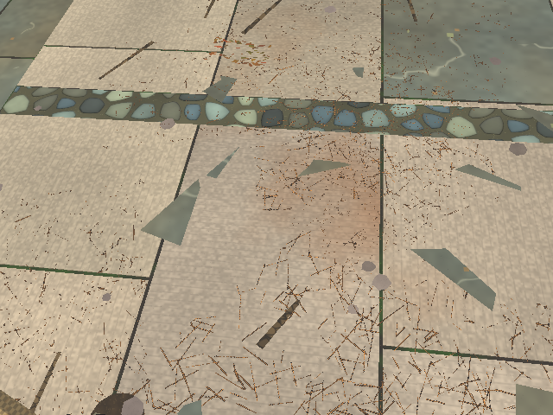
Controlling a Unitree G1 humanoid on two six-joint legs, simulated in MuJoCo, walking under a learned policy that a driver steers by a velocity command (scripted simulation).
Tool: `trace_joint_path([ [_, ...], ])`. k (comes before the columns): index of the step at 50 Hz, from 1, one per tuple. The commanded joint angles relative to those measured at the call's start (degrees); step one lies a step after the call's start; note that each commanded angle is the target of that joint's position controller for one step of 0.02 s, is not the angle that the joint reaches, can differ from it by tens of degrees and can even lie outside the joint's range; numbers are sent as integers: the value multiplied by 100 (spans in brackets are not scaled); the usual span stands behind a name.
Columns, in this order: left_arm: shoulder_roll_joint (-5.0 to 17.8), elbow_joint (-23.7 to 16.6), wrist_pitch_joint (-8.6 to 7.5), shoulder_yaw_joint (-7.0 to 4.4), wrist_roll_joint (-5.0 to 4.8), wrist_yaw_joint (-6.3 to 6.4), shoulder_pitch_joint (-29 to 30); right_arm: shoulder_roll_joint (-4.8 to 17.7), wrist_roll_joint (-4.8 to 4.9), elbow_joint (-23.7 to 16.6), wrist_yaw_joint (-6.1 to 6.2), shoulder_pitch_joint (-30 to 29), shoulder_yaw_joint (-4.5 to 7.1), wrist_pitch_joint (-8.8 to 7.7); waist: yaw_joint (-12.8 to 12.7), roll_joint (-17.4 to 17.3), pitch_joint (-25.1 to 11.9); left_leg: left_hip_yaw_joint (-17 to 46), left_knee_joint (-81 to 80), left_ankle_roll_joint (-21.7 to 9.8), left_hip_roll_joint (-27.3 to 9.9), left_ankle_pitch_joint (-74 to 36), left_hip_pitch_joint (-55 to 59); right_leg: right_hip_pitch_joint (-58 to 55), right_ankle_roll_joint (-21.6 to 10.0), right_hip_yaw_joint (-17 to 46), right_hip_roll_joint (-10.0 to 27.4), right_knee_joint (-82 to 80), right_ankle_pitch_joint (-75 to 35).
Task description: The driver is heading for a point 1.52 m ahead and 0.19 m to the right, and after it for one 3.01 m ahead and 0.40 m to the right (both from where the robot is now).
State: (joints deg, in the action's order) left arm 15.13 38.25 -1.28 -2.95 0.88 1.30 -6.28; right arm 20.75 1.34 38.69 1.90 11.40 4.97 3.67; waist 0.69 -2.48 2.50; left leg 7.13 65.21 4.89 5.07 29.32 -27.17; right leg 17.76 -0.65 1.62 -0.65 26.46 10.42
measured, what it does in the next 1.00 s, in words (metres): steps on the spot, turning right: left foot, then right foot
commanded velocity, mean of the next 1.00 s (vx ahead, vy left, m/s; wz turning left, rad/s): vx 0.01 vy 0.00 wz -0.17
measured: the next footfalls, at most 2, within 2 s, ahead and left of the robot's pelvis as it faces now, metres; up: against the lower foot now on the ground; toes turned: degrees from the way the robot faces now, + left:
left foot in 0.26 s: +0.03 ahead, +0.15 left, +0.00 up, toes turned +3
right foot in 0.70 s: +0.00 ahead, -0.09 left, +0.00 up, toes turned -9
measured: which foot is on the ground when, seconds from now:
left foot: up 0.00-0.24, down 0.26-0.70, up 0.72-1.00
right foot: down 0.00-0.26, up 0.28-0.68, down 0.70-1.00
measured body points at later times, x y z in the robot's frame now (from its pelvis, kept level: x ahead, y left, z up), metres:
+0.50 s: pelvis +0.00 +0.05 +0.00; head +0.01 +0.06 +0.45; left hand +0.09 +0.34 -0.12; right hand +0.18 -0.20 -0.09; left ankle -0.01 +0.15 -0.74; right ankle -0.03 -0.10 -0.70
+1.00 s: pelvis -0.02 -0.01 +0.01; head +0.01 -0.05 +0.46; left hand +0.19 +0.24 -0.07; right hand +0.05 -0.33 -0.11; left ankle +0.03 +0.16 -0.67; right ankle -0.04 -0.08 -0.74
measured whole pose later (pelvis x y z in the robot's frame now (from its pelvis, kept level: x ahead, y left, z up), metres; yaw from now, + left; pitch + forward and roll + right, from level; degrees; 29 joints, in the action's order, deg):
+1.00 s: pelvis -0.02 -0.01 +0.01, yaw -16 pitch +1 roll +3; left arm 17.5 39.6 0.8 -3.2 -0.6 1.3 -11.1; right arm 18.9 0.2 43.3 2.7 5.9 5.8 1.5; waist -0.5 -1.5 3.7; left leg 4.9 54.9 5.8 0.3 19.5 -28.0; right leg 12.9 -4.1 6.2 -3.3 23.7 11.5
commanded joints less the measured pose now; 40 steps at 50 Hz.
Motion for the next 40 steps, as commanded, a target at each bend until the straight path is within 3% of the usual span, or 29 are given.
trace_joint_path([
  [1, 819, -277, 47, -217, 32, 64, 10, 282, 37, -358, -5, 215, 105, 25, -29, 1167, -633, -311, 33, 200, -315, -336, -465, -1053, -1156, 852, 1306, -637, -2670],
  [5, 998, -175, 101, -270, -15, 46, -2, 119, -70, -482, -37, -6, 5, -26, -141, 1241, -891, -445, -1209, 116, -498, -361, 188, -1148, -1318, 716, 1496, -622, -2670],
  [8, 1099, -67, 129, -283, -93, -20, -30, 160, -81, -460, -94, -8, -15, -35, -200, 1336, -882, -630, -2134, -20, -503, -575, 744, -1030, -1329, 725, 1571, -612, -2318],
  [11, 1069, 68, 154, -232, -219, -40, 8, 107, -98, -271, -170, 338, -15, -59, 35, 1229, -742, -881, -3903, -349, -363, -1729, 1642, -668, -1053, 628, 1429, -316, -1599],
  [12, 926, 222, 133, -178, -236, -50, -290, 207, -131, -267, -171, 347, -3, -67, 30, 1033, -686, -694, -4467, -532, -437, -2239, 2153, -305, -691, 510, 1257, -167, -1031],
  [13, 598, 239, 92, -63, -54, -94, -510, 557, -181, -334, -120, 410, 43, -64, -136, 2, -897, 502, -4648, -827, -1402, -3210, 2817, 271, -134, 39, 798, 678, 166],
  [14, 275, 108, 49, 41, 74, -99, -486, 591, -305, -400, -118, 7, -19, -83, -344, -1126, -731, 1254, -4692, -1602, -2330, -3430, 2113, 610, 268, -288, 319, 795, 1816],
  [15, 586, 145, 72, -13, 26, -65, -176, 167, -407, -423, -147, -152, -125, -187, -47, -829, -629, 1152, -4884, -1866, -2236, -2597, 1548, 181, 399, 13, 492, 1192, 1966],
  [16, 681, 199, 91, -57, -64, -69, -169, 35, -430, -349, -159, -352, -172, -278, -149, -781, -438, 824, -4884, -1674, -1946, -2210, 1475, 148, 403, 35, 478, 1205, 1611],
  [17, 687, 318, 115, -78, -78, -43, -220, 114, -394, -297, -148, -439, -140, -342, -148, -793, -371, 560, -4828, -1469, -1716, -2069, 1566, 194, 424, 0, 435, 1142, 1339],
  [18, 783, 369, 153, -110, -60, -19, -236, 148, -346, -257, -132, -463, -134, -397, -89, -890, -285, 481, -4772, -1410, -1720, -2462, 1636, 272, 475, 50, 445, 1257, 1248],
  [21, 932, 393, 209, -194, -179, -28, -415, 339, -264, -141, -44, -278, -48, -379, -28, -693, -326, 398, -4472, -1700, -1994, -4051, 1931, 605, 535, 68, 350, 2235, 1796],
  [25, 761, 341, 313, -206, -239, -4, -403, 356, -193, -74, 32, -299, 30, -267, 50, -396, -304, 355, -4444, -1975, -2290, -4412, 2298, 1149, 597, 55, 378, 2861, 2083],
  [28, 649, 252, 363, -165, -236, -38, -350, 360, -196, -78, 42, -542, 73, -216, 46, -421, -442, 16, -4420, -1946, -2261, -4530, 2295, 811, 585, -167, 402, 2375, 1819],
  [31, 703, 156, 382, -176, -241, -134, -387, 465, -152, -17, 40, -583, 131, -170, 34, -520, -606, -176, -4297, -1878, -2317, -4599, 2373, 421, 463, -387, 330, 1746, 1538],
  [34, 747, 225, 389, -230, -213, -229, -808, 524, -13, 54, 55, -740, 165, -145, -261, -507, -666, -566, -3785, -1456, -2167, -3969, 2064, -412, 104, -669, 120, 309, 389],
  [35, 941, 224, 380, -300, -153, -194, -902, 393, 5, 187, 38, -461, 147, -167, -260, -89, -626, -908, -3219, -1020, -1865, -2999, 1632, -907, -127, -293, 147, -334, -487],
  [36, 1685, 129, 358, -488, -142, -88, -1034, 62, -257, 60, -2, -411, 58, -204, -96, 1571, -664, -1558, -1604, -359, -1163, -942, 184, -1829, -697, 1591, 1472, -550, -2708],
  [37, 1834, 18, 245, -477, 43, -144, -1119, 37, -289, -254, 46, -1148, 26, -233, -474, 1842, -675, -901, -416, -145, -342, 1102, -767, -1600, -1897, 2937, 2395, -753, -3323],
  [38, 1650, -30, 109, -419, 94, -187, -1015, 248, -200, -222, 58, -1167, 98, -232, -476, 1055, -719, -387, 233, -174, -503, 1026, -915, -1571, -2014, 2663, 2261, -842, -2868],
  [39, 1502, -39, 23, -383, 24, -171, -720, 307, -115, -144, 58, -1041, 135, -223, -273, 870, -543, -269, 307, -231, -630, 476, -979, -1480, -1692, 2162, 1910, -803, -2419],
  [40, 1369, -73, 12, -361, -88, -138, -447, 345, -126, -2, 90, -875, 171, -218, -150, 655, -443, -239, 131, -218, -694, 15, -1023, -1454, -1384, 1860, 1603, -777, -1997],
])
